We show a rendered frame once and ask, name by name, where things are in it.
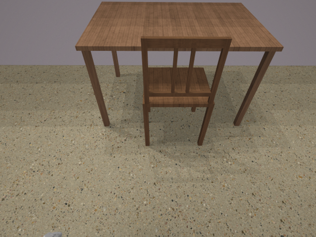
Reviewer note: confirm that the table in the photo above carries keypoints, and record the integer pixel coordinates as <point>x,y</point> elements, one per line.
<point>118,26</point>

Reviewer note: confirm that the chair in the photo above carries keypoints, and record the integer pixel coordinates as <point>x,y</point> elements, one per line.
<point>181,87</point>

